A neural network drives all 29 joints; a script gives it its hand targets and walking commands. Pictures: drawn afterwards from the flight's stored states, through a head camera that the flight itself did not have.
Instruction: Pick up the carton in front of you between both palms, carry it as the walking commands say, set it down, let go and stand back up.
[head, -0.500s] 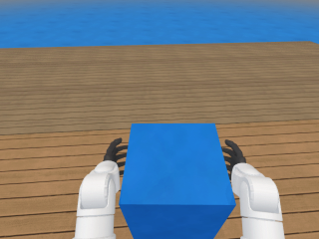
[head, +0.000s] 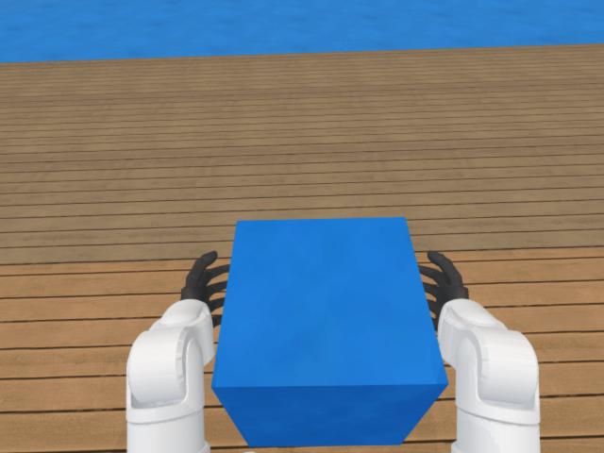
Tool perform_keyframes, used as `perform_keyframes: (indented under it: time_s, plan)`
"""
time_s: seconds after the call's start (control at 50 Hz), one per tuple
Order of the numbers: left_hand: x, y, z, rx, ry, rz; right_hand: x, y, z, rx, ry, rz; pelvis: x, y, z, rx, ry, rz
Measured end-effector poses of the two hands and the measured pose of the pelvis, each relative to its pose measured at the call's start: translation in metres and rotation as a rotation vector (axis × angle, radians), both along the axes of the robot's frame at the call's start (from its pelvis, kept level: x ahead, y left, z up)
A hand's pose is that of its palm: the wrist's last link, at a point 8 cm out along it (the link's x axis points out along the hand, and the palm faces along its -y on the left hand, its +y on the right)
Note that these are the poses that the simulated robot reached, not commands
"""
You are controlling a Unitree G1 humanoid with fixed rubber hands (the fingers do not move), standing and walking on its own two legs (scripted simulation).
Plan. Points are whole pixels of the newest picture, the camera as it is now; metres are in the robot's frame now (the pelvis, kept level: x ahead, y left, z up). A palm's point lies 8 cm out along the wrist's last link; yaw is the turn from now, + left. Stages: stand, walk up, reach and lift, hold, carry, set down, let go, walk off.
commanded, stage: carry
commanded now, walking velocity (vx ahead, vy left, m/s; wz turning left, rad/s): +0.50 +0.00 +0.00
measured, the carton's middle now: (322, 338) +0.27 +0.01 +0.02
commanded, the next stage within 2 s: none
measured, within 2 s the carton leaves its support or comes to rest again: neither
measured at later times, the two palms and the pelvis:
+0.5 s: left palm (240, 154) +0.61 +0.17 +0.06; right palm (400, 162) +0.59 -0.13 +0.07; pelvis +0.34 +0.04 +0.00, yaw -3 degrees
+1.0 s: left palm (280, 63) +0.96 +0.13 +0.09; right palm (401, 66) +0.96 -0.17 +0.08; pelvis +0.69 -0.02 +0.00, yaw +0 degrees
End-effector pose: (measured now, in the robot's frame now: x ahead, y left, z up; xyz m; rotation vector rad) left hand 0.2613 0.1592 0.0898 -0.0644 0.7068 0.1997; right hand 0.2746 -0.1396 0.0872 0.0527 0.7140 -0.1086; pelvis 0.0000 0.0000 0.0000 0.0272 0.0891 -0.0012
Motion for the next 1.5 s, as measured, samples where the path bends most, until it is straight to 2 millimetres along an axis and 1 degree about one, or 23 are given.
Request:
perform_keyframes:
  time_s: [0.06, 0.1, 0.16, 0.22, 0.26, 0.3, 0.38, 0.44, 0.52, 0.6, 0.66, 0.72, 0.74, 0.82, 0.92, 1.02, 1.1, 1.16, 1.2, 1.24, 1.3, 1.36, 1.5]
  plan:
    - [0.043, 0.002, 0.000, 0.005, -0.008, -0.015, 0.037, 0.002, -0.003, 0.002, -0.008, -0.011, 0.041, 0.006, -0.002, 0.004, -0.004, -0.006]
    - [0.074, 0.003, -0.005, 0.006, -0.008, -0.032, 0.063, 0.003, -0.009, 0.000, -0.009, -0.025, 0.071, 0.011, -0.007, 0.002, -0.009, -0.009]
    - [0.124, 0.008, -0.019, 0.003, -0.005, -0.058, 0.105, 0.008, -0.021, -0.011, -0.005, -0.047, 0.119, 0.022, -0.019, -0.004, -0.019, -0.021]
    - [0.177, 0.014, -0.039, -0.013, 0.000, -0.085, 0.151, 0.014, -0.036, -0.029, 0.000, -0.073, 0.169, 0.034, -0.035, 0.003, -0.036, -0.038]
    - [0.206, 0.016, -0.050, -0.022, 0.041, -0.099, 0.175, 0.016, -0.045, -0.036, 0.042, -0.087, 0.194, 0.040, -0.033, 0.004, -0.031, -0.053]
    - [0.229, 0.016, -0.054, -0.017, 0.087, -0.118, 0.194, 0.017, -0.049, -0.032, 0.087, -0.104, 0.216, 0.045, -0.025, -0.008, -0.024, -0.067]
    - [0.277, 0.015, -0.047, -0.010, 0.111, -0.153, 0.232, 0.016, -0.041, -0.033, 0.112, -0.132, 0.262, 0.050, -0.008, -0.034, -0.010, -0.073]
    - [0.314, 0.014, -0.037, -0.012, 0.084, -0.159, 0.269, 0.015, -0.030, -0.039, 0.086, -0.136, 0.301, 0.049, 0.000, -0.051, -0.004, -0.063]
    - [0.364, 0.013, -0.024, -0.013, 0.030, -0.139, 0.326, 0.014, -0.014, -0.043, 0.032, -0.114, 0.357, 0.041, 0.003, -0.058, -0.006, -0.050]
    - [0.420, 0.008, -0.012, -0.011, -0.034, -0.105, 0.392, 0.008, -0.004, -0.040, -0.033, -0.083, 0.418, 0.028, -0.004, -0.052, -0.016, -0.043]
    - [0.468, -0.002, -0.010, -0.003, -0.066, -0.086, 0.444, -0.002, -0.006, -0.029, -0.065, -0.067, 0.468, 0.015, -0.016, -0.044, -0.024, -0.032]
    - [0.519, -0.014, -0.017, 0.015, -0.079, -0.071, 0.500, -0.014, -0.018, -0.006, -0.080, -0.055, 0.518, 0.000, -0.033, -0.051, -0.041, -0.017]
    - [0.534, -0.018, -0.020, 0.020, -0.064, -0.066, 0.516, -0.018, -0.023, 0.005, -0.064, -0.054, 0.531, -0.004, -0.034, -0.057, -0.040, -0.012]
    - [0.580, -0.026, -0.027, 0.012, 0.033, -0.042, 0.568, -0.026, -0.030, 0.004, 0.033, -0.036, 0.575, -0.017, -0.020, -0.036, -0.029, 0.009]
    - [0.638, -0.031, -0.016, 0.016, 0.044, -0.031, 0.630, -0.032, -0.019, 0.006, 0.044, -0.023, 0.633, -0.025, -0.003, -0.009, -0.015, 0.003]
    - [0.710, -0.034, 0.002, 0.017, -0.015, -0.048, 0.696, -0.034, -0.003, 0.008, -0.015, -0.042, 0.700, -0.022, 0.001, -0.001, -0.012, -0.009]
    - [0.778, -0.031, 0.008, 0.006, -0.061, -0.065, 0.757, -0.031, 0.004, 0.011, -0.061, -0.069, 0.760, -0.013, -0.006, -0.011, -0.017, -0.017]
    - [0.835, -0.023, 0.003, -0.011, -0.087, -0.069, 0.812, -0.023, 0.003, -0.003, -0.087, -0.076, 0.808, -0.004, -0.018, -0.024, -0.025, -0.030]
    - [0.877, -0.017, -0.005, -0.011, -0.101, -0.087, 0.852, -0.017, 0.000, -0.026, -0.102, -0.076, 0.842, 0.005, -0.031, -0.034, -0.038, -0.043]
    - [0.919, -0.012, -0.015, -0.002, -0.080, -0.119, 0.889, -0.012, -0.006, -0.058, -0.080, -0.074, 0.867, 0.010, -0.038, -0.020, -0.043, -0.037]
    - [0.967, -0.010, -0.026, 0.013, 0.006, -0.153, 0.933, -0.009, -0.017, -0.080, 0.009, -0.076, 0.898, 0.018, -0.032, -0.028, -0.034, -0.041]
    - [1.011, -0.009, -0.028, 0.014, 0.058, -0.159, 0.972, -0.008, -0.020, -0.083, 0.061, -0.078, 0.928, 0.023, -0.021, -0.035, -0.021, -0.042]
    - [1.117, -0.007, -0.008, 0.021, 0.020, -0.145, 1.085, -0.006, -0.001, -0.079, 0.022, -0.061, 1.009, 0.022, -0.009, -0.042, 0.010, -0.029]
